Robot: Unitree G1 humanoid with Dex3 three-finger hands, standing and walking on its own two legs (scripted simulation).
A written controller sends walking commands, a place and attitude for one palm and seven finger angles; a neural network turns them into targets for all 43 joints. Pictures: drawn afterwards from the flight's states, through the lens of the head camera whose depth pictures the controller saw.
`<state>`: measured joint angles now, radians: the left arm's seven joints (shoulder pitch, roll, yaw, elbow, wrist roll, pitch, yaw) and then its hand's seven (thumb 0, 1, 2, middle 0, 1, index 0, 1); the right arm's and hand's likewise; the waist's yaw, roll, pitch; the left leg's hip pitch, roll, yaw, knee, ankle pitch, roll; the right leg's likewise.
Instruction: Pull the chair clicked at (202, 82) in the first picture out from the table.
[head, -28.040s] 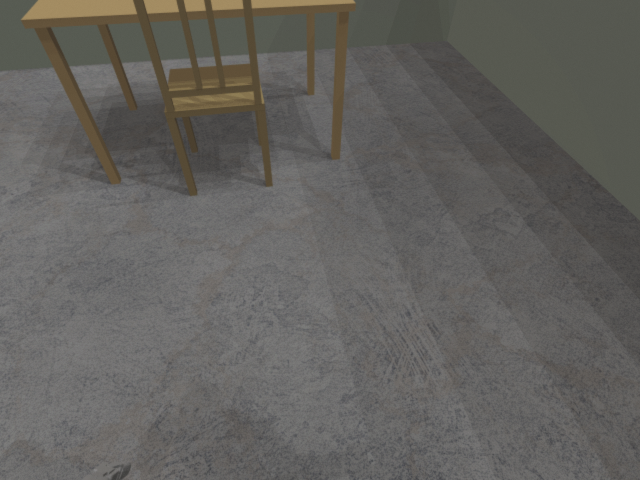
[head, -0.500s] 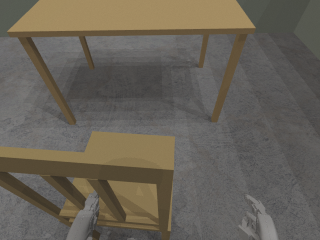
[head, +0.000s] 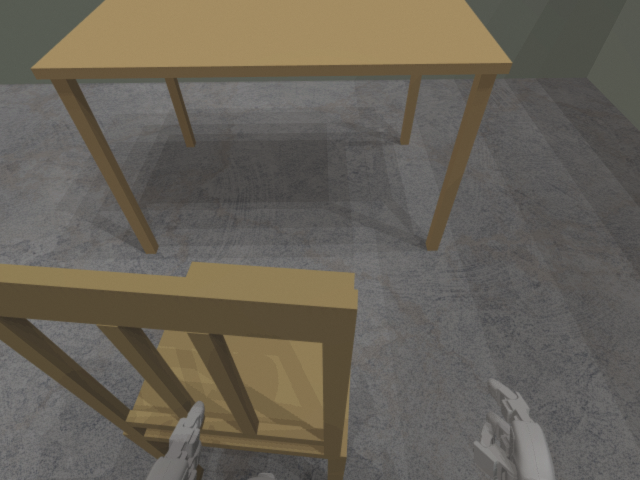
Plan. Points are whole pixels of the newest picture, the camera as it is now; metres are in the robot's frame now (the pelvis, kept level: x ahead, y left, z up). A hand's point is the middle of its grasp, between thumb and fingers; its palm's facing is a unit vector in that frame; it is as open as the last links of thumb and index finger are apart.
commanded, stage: draw the hand back to the body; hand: left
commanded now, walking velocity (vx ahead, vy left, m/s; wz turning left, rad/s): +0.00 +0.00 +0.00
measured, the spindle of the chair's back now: (165, 382) +0.25 +0.21 -0.01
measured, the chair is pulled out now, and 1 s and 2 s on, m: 0.64 0.63 0.63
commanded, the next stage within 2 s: step back with the hand held close in 1.60 s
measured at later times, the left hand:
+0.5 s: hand (175, 463) +0.14 +0.14 +0.08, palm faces -0.01 -1.00 -0.10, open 17.3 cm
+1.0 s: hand (91, 413) +0.17 +0.21 +0.12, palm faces +0.17 -0.86 -0.48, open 11.3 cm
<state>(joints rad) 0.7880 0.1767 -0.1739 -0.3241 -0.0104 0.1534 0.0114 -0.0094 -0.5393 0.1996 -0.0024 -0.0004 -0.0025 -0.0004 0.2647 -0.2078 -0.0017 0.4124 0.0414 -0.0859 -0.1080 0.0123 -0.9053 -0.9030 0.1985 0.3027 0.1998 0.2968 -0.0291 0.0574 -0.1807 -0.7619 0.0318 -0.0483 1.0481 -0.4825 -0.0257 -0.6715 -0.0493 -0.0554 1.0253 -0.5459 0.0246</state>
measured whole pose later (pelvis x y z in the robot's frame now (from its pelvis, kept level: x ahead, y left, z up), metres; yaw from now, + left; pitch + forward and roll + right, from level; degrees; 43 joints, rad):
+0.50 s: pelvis +0.00 -0.01 -0.01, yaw +0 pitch +11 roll -2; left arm 0.80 0.26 0.01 -0.43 -0.23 -0.25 -0.12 -0.01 -0.54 0.20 -0.09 -0.04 -0.05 -0.02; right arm 0.21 -0.16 -0.02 0.53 0.08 -0.13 -0.10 0.01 -0.91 -0.90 0.20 0.30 0.20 0.30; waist 0.02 0.08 -0.14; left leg -0.78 0.05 -0.07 1.10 -0.50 -0.05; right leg -0.69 -0.03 -0.07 1.07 -0.57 0.01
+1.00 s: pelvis +0.02 -0.02 +0.05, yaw -1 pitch -1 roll +0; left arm 0.69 0.41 0.13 -0.41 -0.06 0.10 0.11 0.00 0.20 0.56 -0.17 -0.19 -0.34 -0.25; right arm 0.19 -0.22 0.02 0.61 0.04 -0.15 -0.17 0.01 -0.91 -0.90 0.20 0.30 0.20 0.30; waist 0.05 0.08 0.01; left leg -0.27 0.06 -0.02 0.64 -0.35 -0.05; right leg -0.20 -0.02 -0.05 0.62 -0.40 0.00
